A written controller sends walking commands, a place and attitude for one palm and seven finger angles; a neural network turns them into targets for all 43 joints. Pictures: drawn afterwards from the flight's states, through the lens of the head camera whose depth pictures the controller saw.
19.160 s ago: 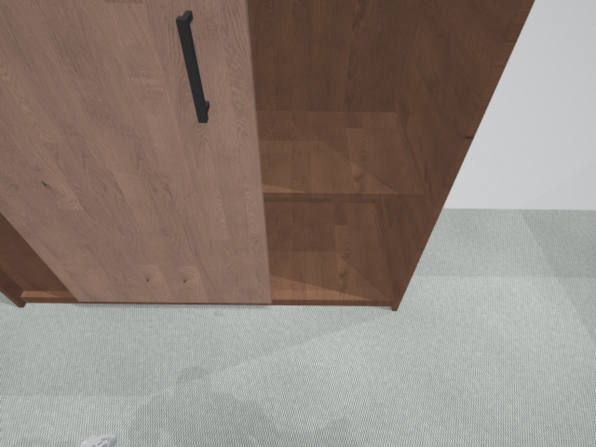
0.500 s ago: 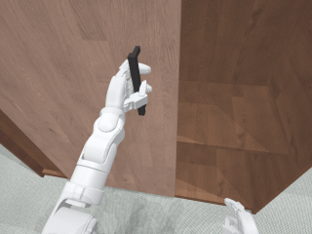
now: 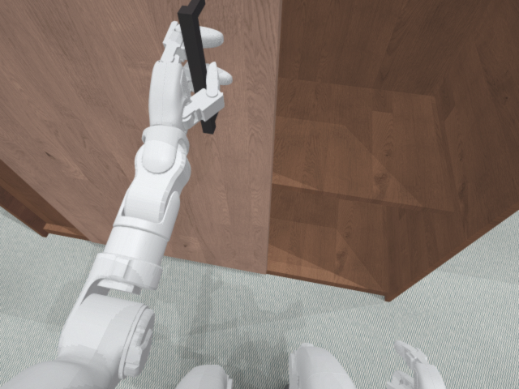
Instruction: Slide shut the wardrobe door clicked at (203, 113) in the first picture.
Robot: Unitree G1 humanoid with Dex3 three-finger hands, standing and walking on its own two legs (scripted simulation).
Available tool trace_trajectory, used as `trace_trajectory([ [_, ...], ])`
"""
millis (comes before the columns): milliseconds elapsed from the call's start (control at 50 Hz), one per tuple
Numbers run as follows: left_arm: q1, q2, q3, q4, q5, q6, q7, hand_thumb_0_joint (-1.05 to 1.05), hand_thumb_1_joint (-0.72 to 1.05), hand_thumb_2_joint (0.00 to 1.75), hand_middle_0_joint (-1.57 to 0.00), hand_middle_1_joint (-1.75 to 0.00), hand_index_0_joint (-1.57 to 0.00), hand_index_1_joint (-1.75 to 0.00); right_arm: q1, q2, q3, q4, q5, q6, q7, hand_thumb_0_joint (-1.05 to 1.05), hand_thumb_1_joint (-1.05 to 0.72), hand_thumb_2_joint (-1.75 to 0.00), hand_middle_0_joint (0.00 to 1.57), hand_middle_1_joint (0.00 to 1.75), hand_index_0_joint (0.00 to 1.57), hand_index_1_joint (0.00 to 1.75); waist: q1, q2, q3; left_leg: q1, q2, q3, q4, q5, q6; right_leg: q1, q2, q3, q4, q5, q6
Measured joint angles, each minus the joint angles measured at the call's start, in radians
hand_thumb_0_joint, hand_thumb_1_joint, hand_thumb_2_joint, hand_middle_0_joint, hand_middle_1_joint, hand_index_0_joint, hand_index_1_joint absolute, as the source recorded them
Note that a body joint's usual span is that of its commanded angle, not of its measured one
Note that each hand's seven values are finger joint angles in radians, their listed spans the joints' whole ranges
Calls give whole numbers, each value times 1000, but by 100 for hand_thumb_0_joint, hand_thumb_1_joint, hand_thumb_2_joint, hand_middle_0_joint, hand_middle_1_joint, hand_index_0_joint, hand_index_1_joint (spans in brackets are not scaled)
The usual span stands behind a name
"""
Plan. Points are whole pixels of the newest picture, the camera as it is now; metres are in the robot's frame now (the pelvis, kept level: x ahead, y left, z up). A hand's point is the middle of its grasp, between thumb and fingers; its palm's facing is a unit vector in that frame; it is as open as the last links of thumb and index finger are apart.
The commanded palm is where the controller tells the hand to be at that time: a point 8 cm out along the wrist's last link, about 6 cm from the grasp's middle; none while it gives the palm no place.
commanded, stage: step sideways, sliding the door along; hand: left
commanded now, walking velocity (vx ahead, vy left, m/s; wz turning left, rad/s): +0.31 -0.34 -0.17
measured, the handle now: (204, 72) +0.49 +0.12 +0.19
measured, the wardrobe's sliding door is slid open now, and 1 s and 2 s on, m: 0.46 0.34 0.18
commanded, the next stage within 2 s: none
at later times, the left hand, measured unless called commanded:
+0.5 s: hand (237, 92) +0.44 +0.07 +0.19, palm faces +0.31 -0.95 +0.00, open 6.1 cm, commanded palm +0.41 +0.03 +0.19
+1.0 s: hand (314, 108) +0.43 -0.03 +0.19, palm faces +0.18 -0.98 -0.01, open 6.5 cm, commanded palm +0.40 -0.05 +0.19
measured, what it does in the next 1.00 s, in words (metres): steps to the right: right foot, then left foot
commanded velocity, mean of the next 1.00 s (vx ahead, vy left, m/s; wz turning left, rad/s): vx -0.13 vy -0.15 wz -0.21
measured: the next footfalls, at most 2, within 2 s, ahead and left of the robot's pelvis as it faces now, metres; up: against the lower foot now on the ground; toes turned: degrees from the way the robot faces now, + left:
right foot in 0.28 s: +0.17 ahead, -0.26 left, +0.00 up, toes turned -4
left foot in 0.44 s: +0.10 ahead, +0.02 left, +0.00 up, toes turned +6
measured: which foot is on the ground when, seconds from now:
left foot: down 0.00-0.30, up 0.32-0.42, down 0.44-1.00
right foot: up 0.00-0.26, down 0.28-1.00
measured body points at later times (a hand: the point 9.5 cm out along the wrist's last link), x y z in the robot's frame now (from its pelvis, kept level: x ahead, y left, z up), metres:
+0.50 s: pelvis +0.05 -0.12 +0.00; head +0.13 -0.11 +0.44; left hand +0.42 +0.12 +0.19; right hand +0.29 -0.33 -0.10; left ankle +0.05 +0.04 -0.72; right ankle +0.09 -0.25 -0.70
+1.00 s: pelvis +0.10 -0.16 +0.00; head +0.19 -0.17 +0.44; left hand +0.41 +0.02 +0.19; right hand +0.33 -0.33 -0.10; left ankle +0.06 +0.02 -0.72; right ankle +0.13 -0.26 -0.72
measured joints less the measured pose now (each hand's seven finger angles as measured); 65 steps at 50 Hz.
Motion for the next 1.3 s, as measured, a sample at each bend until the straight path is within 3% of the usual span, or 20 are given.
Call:
trace_trajectory([
  [60,7,2,5,-25,5,-1,-3,0,83,88,-43,-140,-17,-140,-16,7,7,-12,3,3,18,1,-91,-90,20,30,20,30,11,28,23,10,42,-28,-24,20,-17,-61,-31,21,49,-3,15],
  [120,8,-7,-3,-36,14,3,-1,0,84,88,-41,-140,-17,-140,-12,25,19,-25,9,0,28,1,-91,-90,20,30,20,30,50,51,33,33,95,-53,-55,30,-46,-54,-75,16,-65,41,31],
  [180,20,-2,0,-46,9,6,-4,0,83,88,-40,-140,-17,-140,-9,42,33,-44,12,-12,32,1,-91,-90,20,30,20,30,90,70,36,61,145,-69,-68,24,-83,8,-98,-8,-219,77,43],
  [260,43,32,37,-61,-7,10,-1,0,82,88,-42,-140,-17,-140,-31,57,50,-72,20,-16,34,1,-91,-90,20,30,20,30,118,86,30,69,197,-88,1,-28,-124,153,-78,-48,-438,186,45],
  [280,46,41,54,-64,-7,13,4,0,81,88,-42,-140,-16,-140,-45,54,53,-75,23,-17,34,1,-91,-90,20,30,20,30,115,92,32,55,207,-96,51,-47,-122,184,-70,-57,-483,278,55],
  [320,59,38,92,-77,-2,17,23,-1,80,88,-43,-140,-15,-140,-98,28,43,-58,25,-20,26,1,-91,-90,20,30,20,30,78,141,60,1,218,-135,181,-32,-75,209,-51,-101,-462,253,67],
  [360,80,32,110,-103,-2,30,36,-1,80,88,-44,-140,-13,-140,-137,11,29,-30,22,-27,10,1,-91,-90,20,30,20,30,61,126,59,-57,148,-137,281,-121,-35,203,-72,-110,-455,204,65],
  [400,107,18,111,-149,-10,51,55,0,82,88,-44,-140,-12,-140,-151,-7,19,-16,18,-41,-7,1,-91,-90,20,30,20,30,59,93,41,-65,83,-88,191,-112,-11,186,-95,-104,-463,198,62],
  [440,134,2,104,-194,-10,62,72,0,82,88,-44,-140,-12,-140,-143,-28,7,-26,12,-54,-13,1,-91,-90,20,30,20,30,65,84,11,-27,77,-33,8,66,5,151,-92,-98,-434,193,64],
  [520,180,-1,81,-270,-8,66,76,1,83,87,-39,-140,-12,-139,-119,-23,-18,-55,11,-67,10,1,-91,-90,20,30,20,30,103,45,22,10,89,-8,-20,24,-49,114,-68,-32,-259,35,58],
  [600,248,-10,80,-345,5,64,80,0,83,87,-39,-140,-10,-137,-85,-21,-2,-84,15,-103,39,1,-91,-90,20,30,19,30,121,58,16,30,116,-7,-17,1,-81,200,-57,-41,-422,155,52],
  [660,300,-35,89,-400,15,48,85,0,83,88,-40,-140,-9,-136,-98,-20,8,-75,16,-113,40,1,-91,-90,20,30,20,30,98,96,25,-9,145,-16,60,42,-59,237,-34,-71,-470,130,40],
  [740,383,-79,55,-500,41,46,98,1,83,87,-41,-140,-11,-136,-102,-11,13,-62,13,-106,23,1,-91,-90,20,30,20,30,90,61,-11,-43,81,-19,29,69,-3,195,-62,-55,-463,131,39],
  [860,477,-99,-12,-608,43,15,70,1,83,86,-39,-140,-11,-131,-98,12,6,-106,-6,-99,55,1,-91,-90,20,30,20,30,103,52,-4,45,101,32,-90,11,-64,105,-50,-16,-289,53,51],
  [1000,539,-86,-25,-676,46,-4,45,1,84,87,-40,-140,-6,-128,-109,42,48,-128,-9,-96,86,1,-91,-90,20,30,20,30,102,87,30,64,170,32,13,-52,-101,182,-18,-79,-430,151,28],
  [1040,543,-90,-25,-683,46,-7,44,1,84,87,-40,-140,-6,-128,-129,43,48,-110,-1,-86,81,1,-91,-90,20,30,20,30,82,96,35,14,180,12,100,10,-73,185,-10,-99,-431,135,5],
  [1100,559,-97,-37,-699,52,-7,48,1,84,86,-40,-140,-8,-127,-148,39,45,-89,-1,-81,62,1,-91,-90,20,30,20,30,65,46,14,-45,103,-22,138,-113,-35,143,-40,-85,-429,147,-6],
  [1160,571,-104,-56,-723,52,5,57,2,83,86,-39,-140,-11,-126,-150,20,34,-97,-6,-79,50,1,-91,-90,20,30,20,30,43,28,-10,-11,101,21,-45,101,-23,98,-41,-73,-407,170,6],
  [1240,549,-86,-72,-684,42,-10,29,2,82,86,-40,-140,-11,-126,-130,18,2,-118,-20,-60,65,1,-91,-90,20,30,20,30,51,21,-10,12,130,42,-63,28,-81,50,-26,-35,-239,26,38],
  [1300,535,-70,-68,-654,49,-18,21,2,83,87,-42,-140,-11,-129,-117,15,6,-122,-19,-53,79,1,-91,-90,20,30,20,30,64,51,-8,21,179,41,-60,26,-106,91,-22,-45,-282,40,40],
])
